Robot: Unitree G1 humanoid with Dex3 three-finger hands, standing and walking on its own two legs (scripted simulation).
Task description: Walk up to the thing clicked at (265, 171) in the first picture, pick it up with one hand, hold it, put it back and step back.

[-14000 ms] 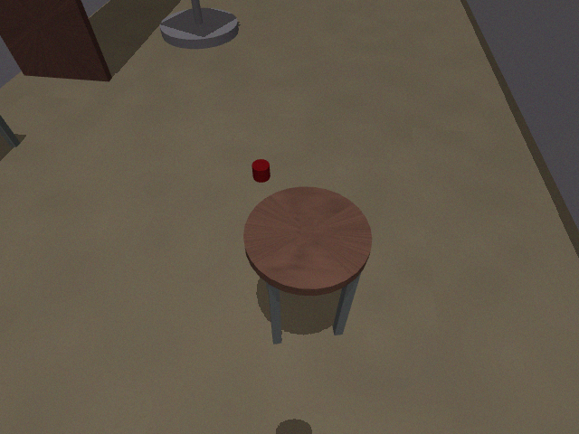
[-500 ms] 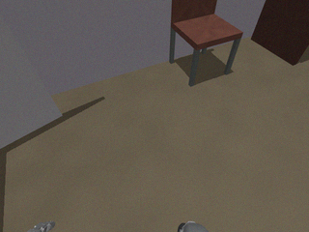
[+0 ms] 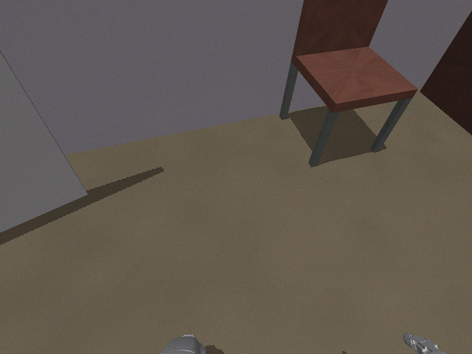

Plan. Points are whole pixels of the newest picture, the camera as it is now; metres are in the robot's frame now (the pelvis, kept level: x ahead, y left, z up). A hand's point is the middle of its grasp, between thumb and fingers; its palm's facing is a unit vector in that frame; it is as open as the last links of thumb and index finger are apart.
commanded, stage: walk up
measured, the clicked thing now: out of the picture +0.01 -1.26 -0.71
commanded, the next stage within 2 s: none
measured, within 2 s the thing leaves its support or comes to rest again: neither
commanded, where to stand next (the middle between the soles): +0.82 -0.03 m, yaw +0 degrees
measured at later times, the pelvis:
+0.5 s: pelvis +0.24 -0.06 +0.01, yaw +0 degrees
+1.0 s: pelvis +0.44 -0.03 +0.02, yaw +1 degrees
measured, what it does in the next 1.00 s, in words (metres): walks ahead: right foot, then left foot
